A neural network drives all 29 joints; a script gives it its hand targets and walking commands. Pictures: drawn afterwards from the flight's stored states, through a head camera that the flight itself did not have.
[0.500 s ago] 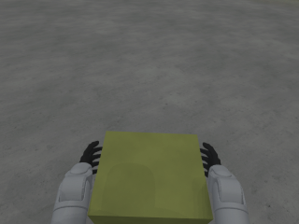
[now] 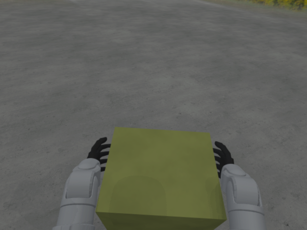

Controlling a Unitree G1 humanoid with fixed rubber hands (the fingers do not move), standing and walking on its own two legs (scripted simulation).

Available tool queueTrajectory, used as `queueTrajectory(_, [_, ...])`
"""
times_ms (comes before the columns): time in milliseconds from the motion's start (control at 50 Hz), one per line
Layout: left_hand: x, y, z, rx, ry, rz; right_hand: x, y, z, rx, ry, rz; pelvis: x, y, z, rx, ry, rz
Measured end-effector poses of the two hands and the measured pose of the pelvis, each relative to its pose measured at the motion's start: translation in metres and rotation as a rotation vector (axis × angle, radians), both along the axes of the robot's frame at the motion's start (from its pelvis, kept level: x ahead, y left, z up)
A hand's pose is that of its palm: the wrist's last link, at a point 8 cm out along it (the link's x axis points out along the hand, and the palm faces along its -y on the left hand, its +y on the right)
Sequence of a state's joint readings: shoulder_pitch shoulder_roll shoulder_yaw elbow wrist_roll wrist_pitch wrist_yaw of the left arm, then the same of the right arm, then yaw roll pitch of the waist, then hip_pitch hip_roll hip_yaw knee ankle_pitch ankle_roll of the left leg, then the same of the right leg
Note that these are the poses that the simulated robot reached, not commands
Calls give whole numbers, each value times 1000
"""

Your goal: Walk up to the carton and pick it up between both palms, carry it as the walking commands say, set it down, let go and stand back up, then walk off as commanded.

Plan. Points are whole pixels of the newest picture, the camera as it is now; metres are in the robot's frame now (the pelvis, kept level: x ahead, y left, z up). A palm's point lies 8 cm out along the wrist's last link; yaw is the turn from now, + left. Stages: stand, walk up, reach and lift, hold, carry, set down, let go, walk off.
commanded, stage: carry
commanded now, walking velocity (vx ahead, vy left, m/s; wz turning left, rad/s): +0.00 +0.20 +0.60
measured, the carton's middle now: (158, 185) +0.27 -0.01 +0.00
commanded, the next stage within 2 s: none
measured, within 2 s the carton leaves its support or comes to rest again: neither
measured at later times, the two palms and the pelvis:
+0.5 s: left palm out of the picture +0.12 +0.30 +0.09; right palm (169, 184) +0.22 -0.03 +0.09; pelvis -0.05 +0.08 +0.00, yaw +16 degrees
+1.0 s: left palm out of the picture -0.05 +0.45 +0.08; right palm (67, 220) +0.14 +0.17 +0.09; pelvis -0.14 +0.19 -0.01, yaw +35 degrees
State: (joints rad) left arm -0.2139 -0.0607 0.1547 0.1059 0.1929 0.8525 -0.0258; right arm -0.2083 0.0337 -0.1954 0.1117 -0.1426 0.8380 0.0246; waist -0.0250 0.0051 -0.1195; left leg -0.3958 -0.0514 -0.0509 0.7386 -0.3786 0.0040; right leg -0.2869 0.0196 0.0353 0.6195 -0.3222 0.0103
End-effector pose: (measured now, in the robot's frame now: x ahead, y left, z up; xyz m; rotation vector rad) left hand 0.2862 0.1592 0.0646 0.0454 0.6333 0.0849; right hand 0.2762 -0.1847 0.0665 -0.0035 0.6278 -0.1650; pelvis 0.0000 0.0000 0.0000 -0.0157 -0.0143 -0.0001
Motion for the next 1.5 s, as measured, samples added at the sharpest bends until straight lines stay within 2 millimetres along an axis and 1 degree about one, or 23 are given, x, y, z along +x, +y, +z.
queueTrajectory(60, [-12,18,3,-15,-15,43,3,18,10,-4,-16,32,-2,10,-5,5,19,42])
queueTrajectory(100, [-21,33,4,-28,-26,73,4,33,16,4,-28,49,-4,18,-9,25,30,59])
queueTrajectory(140, [-30,49,8,-23,-33,101,2,50,18,21,-33,61,-8,25,-11,22,49,59])
queueTrajectory(220, [-56,77,18,-38,-36,174,-13,79,16,76,-31,81,-18,35,-10,7,71,70])
queueTrajectory(340, [-104,97,26,-56,-41,280,-40,102,14,139,-21,116,-31,47,-8,1,81,147])
queueTrajectory(440, [-144,119,23,-99,-25,372,-55,129,21,127,10,184,-41,63,-2,18,75,237])
queueTrajectory(500, [-164,141,23,-114,-43,423,-58,155,26,115,2,235,-48,78,-3,24,68,285])
queueTrajectory(560, [-184,171,20,-119,-64,473,-61,191,28,98,-13,288,-57,100,-10,21,63,339])
queueTrajectory(620, [-205,203,15,-101,-42,497,-69,228,22,111,14,318,-68,118,-13,17,74,361])
queueTrajectory(660, [-219,219,14,-89,-21,510,-77,246,18,112,36,336,-76,125,-12,5,75,371])
queueTrajectory(720, [-240,232,13,-84,-9,542,-87,264,15,105,49,373,-88,134,-12,7,74,399])
queueTrajectory(820, [-270,245,18,-64,-23,608,-104,284,7,140,46,424,-106,148,-16,12,68,473])
queueTrajectory(900, [-302,260,18,-83,-10,671,-118,309,11,119,63,481,-120,162,-8,10,62,543])
queueTrajectory(960, [-324,278,18,-101,-21,715,-127,335,18,101,55,526,-133,175,-6,12,58,582])
queueTrajectory(1020, [-348,303,16,-117,-51,760,-138,368,23,84,29,573,-148,193,-10,6,60,635])
queueTrajectory(1080, [-376,329,11,-107,-45,794,-155,403,21,96,41,602,-165,210,-13,5,73,665])
queueTrajectory(1120, [-395,343,11,-98,-29,808,-168,422,17,95,57,626,-176,217,-11,-15,76,674])
queueTrajectory(1160, [-412,351,11,-96,-20,830,-179,435,15,82,64,656,-188,222,-11,-23,77,690])
queueTrajectory(1220, [-435,358,11,-95,-21,867,-194,449,12,91,69,686,-203,228,-11,-17,80,720])
queueTrajectory(1300, [-462,361,14,-74,-26,907,-213,459,6,126,75,715,-221,235,-15,4,90,758])
queueTrajectory(1360, [-484,361,18,-76,-8,949,-229,466,1,141,106,738,-235,241,-9,-5,75,813])
queueTrajectory(1420, [-511,365,21,-95,-7,999,-245,481,9,125,112,781,-248,247,-2,5,75,860])
queueTrajectory(1500, [-549,377,27,-103,-44,1064,-268,511,21,118,85,848,-270,256,2,19,75,915])
